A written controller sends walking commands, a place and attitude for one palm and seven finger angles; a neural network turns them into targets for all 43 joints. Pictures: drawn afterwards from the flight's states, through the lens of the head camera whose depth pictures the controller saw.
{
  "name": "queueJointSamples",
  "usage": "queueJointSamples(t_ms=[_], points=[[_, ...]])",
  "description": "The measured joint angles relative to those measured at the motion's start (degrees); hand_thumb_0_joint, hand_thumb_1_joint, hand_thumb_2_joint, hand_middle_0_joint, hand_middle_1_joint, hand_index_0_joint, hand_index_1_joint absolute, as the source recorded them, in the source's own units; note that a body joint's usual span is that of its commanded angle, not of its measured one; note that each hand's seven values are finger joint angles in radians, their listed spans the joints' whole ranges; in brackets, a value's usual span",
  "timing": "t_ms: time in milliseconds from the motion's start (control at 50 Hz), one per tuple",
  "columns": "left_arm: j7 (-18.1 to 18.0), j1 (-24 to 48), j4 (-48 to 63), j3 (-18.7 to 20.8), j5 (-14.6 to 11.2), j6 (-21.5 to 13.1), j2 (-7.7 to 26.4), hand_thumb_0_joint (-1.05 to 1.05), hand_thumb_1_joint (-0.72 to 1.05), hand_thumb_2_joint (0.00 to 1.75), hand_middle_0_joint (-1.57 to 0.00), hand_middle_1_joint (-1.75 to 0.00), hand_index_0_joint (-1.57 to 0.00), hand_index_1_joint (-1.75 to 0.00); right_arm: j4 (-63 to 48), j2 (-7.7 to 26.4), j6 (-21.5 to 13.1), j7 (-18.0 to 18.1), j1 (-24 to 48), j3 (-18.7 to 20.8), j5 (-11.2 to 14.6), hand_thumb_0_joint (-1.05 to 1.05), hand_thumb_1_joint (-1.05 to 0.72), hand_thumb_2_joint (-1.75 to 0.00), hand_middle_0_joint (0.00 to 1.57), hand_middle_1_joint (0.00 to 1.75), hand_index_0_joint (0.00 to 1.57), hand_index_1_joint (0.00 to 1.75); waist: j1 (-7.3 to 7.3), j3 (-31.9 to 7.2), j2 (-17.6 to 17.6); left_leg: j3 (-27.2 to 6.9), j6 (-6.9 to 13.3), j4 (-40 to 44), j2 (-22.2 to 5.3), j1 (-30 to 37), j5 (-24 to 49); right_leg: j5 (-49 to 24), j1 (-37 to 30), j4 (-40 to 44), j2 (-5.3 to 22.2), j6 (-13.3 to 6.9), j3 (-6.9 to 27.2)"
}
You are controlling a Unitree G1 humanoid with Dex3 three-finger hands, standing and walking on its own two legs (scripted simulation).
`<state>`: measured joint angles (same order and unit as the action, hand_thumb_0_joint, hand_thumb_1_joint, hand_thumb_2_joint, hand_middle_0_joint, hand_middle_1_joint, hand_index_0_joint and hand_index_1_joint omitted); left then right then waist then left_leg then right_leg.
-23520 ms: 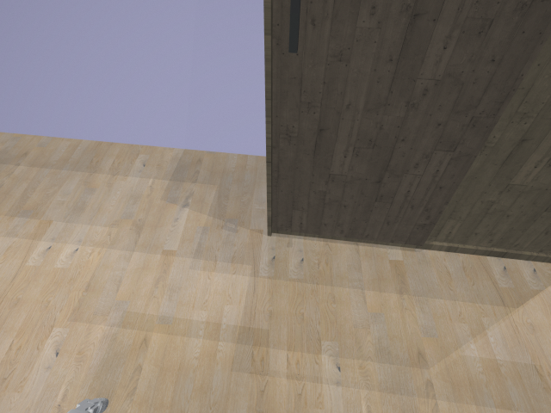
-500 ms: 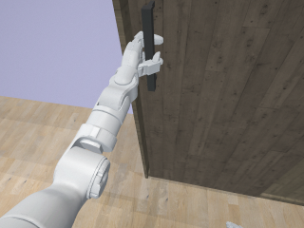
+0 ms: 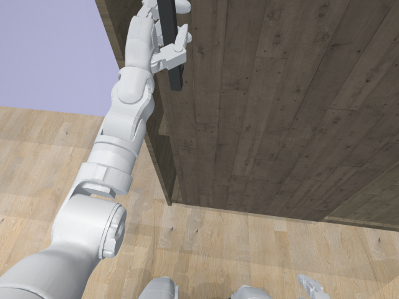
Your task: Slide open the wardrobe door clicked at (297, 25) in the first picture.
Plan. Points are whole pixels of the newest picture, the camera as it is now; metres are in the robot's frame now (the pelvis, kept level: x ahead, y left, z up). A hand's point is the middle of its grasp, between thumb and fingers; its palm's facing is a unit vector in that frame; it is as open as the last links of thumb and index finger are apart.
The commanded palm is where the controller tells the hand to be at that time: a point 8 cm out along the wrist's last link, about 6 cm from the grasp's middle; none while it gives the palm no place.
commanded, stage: step sideways, sliding the door along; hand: left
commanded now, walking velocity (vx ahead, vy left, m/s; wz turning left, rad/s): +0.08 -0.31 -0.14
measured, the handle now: (172, 26) +0.51 +0.07 +0.24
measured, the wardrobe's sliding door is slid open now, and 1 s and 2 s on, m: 0.06 0.30 0.56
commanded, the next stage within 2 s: stop walking and hold the door there in 1.68 s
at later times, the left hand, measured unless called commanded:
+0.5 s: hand (216, 49) +0.47 +0.00 +0.23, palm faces +0.21 -0.97 -0.12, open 6.0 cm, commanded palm +0.44 -0.02 +0.23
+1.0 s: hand (336, 57) +0.45 -0.19 +0.23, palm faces +0.25 -0.96 -0.08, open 6.2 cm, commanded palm +0.42 -0.21 +0.22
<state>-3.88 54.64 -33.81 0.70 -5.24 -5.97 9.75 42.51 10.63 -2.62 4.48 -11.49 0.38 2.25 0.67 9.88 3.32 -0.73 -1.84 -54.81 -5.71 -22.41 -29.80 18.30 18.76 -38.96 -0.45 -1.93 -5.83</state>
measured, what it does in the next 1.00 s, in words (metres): steps to the right: left foot, then right foot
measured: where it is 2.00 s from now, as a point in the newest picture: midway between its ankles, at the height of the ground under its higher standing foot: outside the picture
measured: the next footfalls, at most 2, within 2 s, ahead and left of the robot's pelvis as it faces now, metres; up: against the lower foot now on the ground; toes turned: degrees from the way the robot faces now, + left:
left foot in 0.10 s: +0.06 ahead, +0.11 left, +0.00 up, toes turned +8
right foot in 0.44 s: +0.13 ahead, -0.32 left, +0.00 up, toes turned -5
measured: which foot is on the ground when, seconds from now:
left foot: up 0.00-0.08, down 0.10-0.46, up 0.48-0.58, down 0.60-0.86, up 0.88-1.00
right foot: down 0.00-0.10, up 0.12-0.42, down 0.44-0.60, up 0.62-0.84, down 0.86-1.00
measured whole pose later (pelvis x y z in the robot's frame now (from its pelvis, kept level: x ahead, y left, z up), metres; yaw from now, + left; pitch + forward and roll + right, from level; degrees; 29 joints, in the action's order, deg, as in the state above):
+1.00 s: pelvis +0.06 -0.35 +0.01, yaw +4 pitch +0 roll +2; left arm -9.5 29.8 5.3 6.4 -5.0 -4.0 9.5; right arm 34.6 13.1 -7.5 0.7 -0.2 1.4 3.5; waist -3.7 15.8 3.8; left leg -0.2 -2.8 -53.9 -4.9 -22.9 -34.3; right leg 13.7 21.7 -36.3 1.4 -3.1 -4.8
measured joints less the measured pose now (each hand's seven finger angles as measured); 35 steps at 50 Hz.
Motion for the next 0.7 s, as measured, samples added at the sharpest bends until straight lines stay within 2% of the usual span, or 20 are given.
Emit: queueJointSamples(t_ms=[40,60,100,120,140,180,220,260,340,420,440,460,480,520,560,580,600,620,660,700], points=[[-0.8,0.1,2.3,-0.4,0.3,0.8,-0.9,-0.05,0.68,0.85,-0.45,-1.40,-0.32,-1.40,0.5,0.9,-0.3,0.4,1.6,0.6,-0.4,0.01,-0.90,-0.90,0.20,0.30,0.21,0.30,-0.61,1.5,-1.2,1.7,0.3,-3.1,1.9,-1.7,-2.1,0.9,-0.4,0.3,0.7,-0.6,-0.2],[-1.3,0.2,3.4,-0.7,0.5,0.9,-1.2,-0.04,0.69,0.86,-0.45,-1.40,-0.31,-1.40,0.4,1.3,-0.4,0.5,2.4,0.7,-0.7,0.01,-0.90,-0.90,0.20,0.30,0.21,0.30,-0.83,2.0,-2.0,3.2,0.3,-0.2,2.4,-1.4,-0.7,0.8,-0.4,0.4,1.0,-0.7,-0.2],[-1.9,0.3,5.0,-1.4,0.5,0.6,-1.4,-0.04,0.70,0.86,-0.46,-1.41,-0.31,-1.40,-0.5,2.1,-0.8,0.4,3.3,0.8,-1.2,0.01,-0.90,-0.90,0.20,0.30,0.20,0.30,-1.25,1.9,-3.2,6.7,1.0,13.0,2.1,1.8,9.9,1.3,1.8,-2.6,1.2,-0.7,-0.3],[-2.1,0.5,5.6,-1.7,-0.1,0.3,-1.1,-0.04,0.71,0.87,-0.46,-1.41,-0.30,-1.40,-1.0,2.4,-1.2,0.1,4.0,1.4,-1.3,0.01,-0.90,-0.90,0.20,0.30,0.20,0.30,-1.44,1.9,-3.2,7.0,2.5,15.2,1.5,2.2,11.4,3.5,4.4,-8.1,0.6,-0.2,0.3],[-2.0,0.9,6.0,-2.0,-0.8,-0.3,-0.6,-0.03,0.72,0.87,-0.46,-1.41,-0.29,-1.40,-1.1,2.1,-1.4,-0.5,5.1,2.1,-1.1,0.01,-0.90,-0.90,0.20,0.29,0.20,0.30,-2.16,3.0,-4.0,7.5,2.6,14.1,1.1,2.1,11.0,5.1,6.9,-15.3,0.2,-0.1,2.0],[-1.9,0.3,8.0,-2.2,-1.2,-0.6,0.3,-0.04,0.73,0.87,-0.46,-1.41,-0.28,-1.40,-1.2,1.6,-1.3,-1.9,7.1,2.7,-0.9,0.01,-0.90,-0.90,0.20,0.29,0.20,0.30,-3.19,4.6,-4.4,7.5,1.5,13.4,-0.3,2.7,9.9,6.4,10.8,-27.2,0.0,0.3,3.8],[-1.5,-0.7,9.7,-2.4,-1.1,-1.1,0.6,-0.04,0.74,0.86,-0.46,-1.41,-0.26,-1.40,-1.4,1.2,-0.9,-2.8,8.2,2.7,-0.7,0.01,-0.90,-0.90,0.20,0.29,0.20,0.30,-4.15,5.3,-3.4,6.5,0.0,14.6,-2.4,3.2,10.3,6.9,13.1,-31.4,1.0,0.9,4.0],[-1.2,-1.5,11.2,-2.6,-1.1,-1.5,0.5,-0.04,0.74,0.86,-0.46,-1.41,-0.26,-1.40,-2.2,0.9,-0.5,-3.4,8.6,2.4,-0.4,0.01,-0.90,-0.90,0.20,0.29,0.20,0.30,-5.74,5.6,-2.3,5.4,-1.5,16.7,-4.9,3.8,11.4,6.7,13.9,-28.8,2.5,1.6,4.2],[-0.9,-2.8,14.6,-2.6,-1.3,-1.1,0.9,-0.03,0.75,0.86,-0.46,-1.41,-0.25,-1.40,-4.9,-0.1,-1.0,-4.1,7.8,1.5,0.4,0.01,-0.90,-0.90,0.20,0.29,0.20,0.30,-8.69,6.2,-1.0,3.5,-4.5,19.9,-9.1,5.4,13.1,5.0,11.4,-16.0,5.3,2.4,4.0],[-1.1,-4.8,17.0,-0.6,-1.5,-0.5,3.6,-0.04,0.73,0.85,-0.46,-1.41,-0.25,-1.40,-7.3,-1.0,-2.2,-4.6,7.2,0.6,1.1,0.01,-0.90,-0.90,0.20,0.30,0.21,0.30,-9.46,6.5,0.0,1.1,-7.1,19.0,-12.1,6.4,12.4,-0.3,4.6,-2.4,4.8,3.1,2.6],[-1.3,-5.2,17.3,0.2,-1.4,-0.2,4.3,-0.05,0.73,0.85,-0.46,-1.41,-0.25,-1.40,-7.8,-1.2,-2.4,-4.6,7.0,0.3,1.4,0.01,-0.90,-0.90,0.20,0.30,0.21,0.30,-9.32,6.3,-0.1,0.4,-6.7,17.5,-12.3,6.0,11.7,-3.6,2.2,1.6,4.5,3.1,2.1],[-1.8,-5.8,17.6,1.4,-1.2,-0.1,4.7,-0.05,0.72,0.85,-0.46,-1.41,-0.25,-1.40,-7.9,-0.8,-2.5,-4.6,7.4,0.0,1.8,0.01,-0.90,-0.90,0.20,0.30,0.21,0.30,-8.82,6.5,0.8,-0.8,-5.2,15.1,-12.9,5.1,11.0,-7.6,1.0,2.8,4.0,3.8,1.2],[-2.4,-6.7,18.3,2.8,-0.8,-0.2,4.6,-0.05,0.72,0.85,-0.46,-1.41,-0.24,-1.40,-7.5,0.1,-2.4,-4.4,8.3,0.1,2.1,0.01,-0.90,-0.90,0.20,0.30,0.21,0.30,-7.66,6.9,2.6,-2.5,-3.6,11.5,-12.9,3.7,9.8,-6.6,0.8,1.3,3.4,4.0,-0.2],[-3.5,-9.2,20.8,4.7,-0.5,0.7,4.3,-0.06,0.72,0.84,-0.46,-1.41,-0.24,-1.40,-6.3,1.6,-2.0,-3.2,10.2,0.6,2.1,0.01,-0.90,-0.90,0.20,0.30,0.21,0.30,-5.77,6.7,3.5,-3.4,-2.2,3.3,-8.0,0.3,2.0,-2.7,1.8,-0.6,4.3,3.6,-1.4],[-4.4,-11.3,24.1,5.4,-0.4,1.9,3.3,-0.05,0.72,0.84,-0.46,-1.41,-0.25,-1.40,-5.5,2.8,-2.2,-2.0,11.4,1.1,2.0,0.01,-0.90,-0.90,0.20,0.30,0.21,0.30,-4.81,6.4,2.9,-0.6,-1.1,2.8,-2.9,-0.5,-0.9,-1.9,2.6,-0.3,5.2,2.7,-1.8],[-4.8,-12.0,25.7,5.3,-0.3,2.1,2.7,-0.05,0.73,0.84,-0.46,-1.41,-0.25,-1.40,-5.4,3.3,-2.3,-1.7,11.7,1.3,2.0,0.01,-0.90,-0.90,0.20,0.30,0.21,0.30,-4.45,6.3,2.7,1.8,-0.7,7.5,-1.5,0.6,2.5,-2.8,3.3,-0.5,5.3,2.5,-2.1],[-5.2,-12.5,27.1,5.0,-0.4,2.4,2.2,-0.04,0.73,0.84,-0.46,-1.41,-0.25,-1.40,-5.6,3.7,-2.5,-1.6,11.6,1.5,1.9,0.01,-0.90,-0.90,0.20,0.30,0.20,0.30,-4.39,6.0,2.8,4.0,-0.1,13.7,-1.6,2.6,12.4,-4.1,4.5,-2.1,4.7,2.4,-2.5],[-5.1,-12.5,28.1,4.5,-0.4,2.6,2.1,-0.04,0.73,0.83,-0.46,-1.41,-0.25,-1.40,-5.9,3.4,-2.5,-1.8,11.5,2.2,1.6,0.01,-0.90,-0.90,0.20,0.29,0.20,0.30,-4.89,6.5,1.9,4.6,-0.4,16.1,-2.1,3.9,14.7,-3.8,6.1,-5.9,4.1,2.4,-1.6],[-3.9,-12.1,29.1,3.6,0.3,2.6,1.9,-0.03,0.74,0.82,-0.46,-1.41,-0.25,-1.39,-6.8,2.4,-2.4,-3.8,10.6,3.3,1.2,0.01,-0.90,-0.90,0.20,0.29,0.20,0.30,-6.75,7.7,-0.3,5.3,-1.6,17.6,-3.2,5.7,12.7,4.9,8.6,-13.8,2.2,2.1,1.3],[-3.2,-12.7,29.7,2.9,1.0,2.2,1.4,-0.03,0.74,0.81,-0.46,-1.41,-0.25,-1.38,-7.8,2.1,-2.9,-5.4,9.3,3.5,0.9,0.01,-0.90,-0.90,0.20,0.29,0.20,0.29,-7.71,8.1,-0.5,4.8,-2.4,19.3,-5.0,7.0,12.1,7.8,9.5,-16.7,0.9,2.0,2.1]])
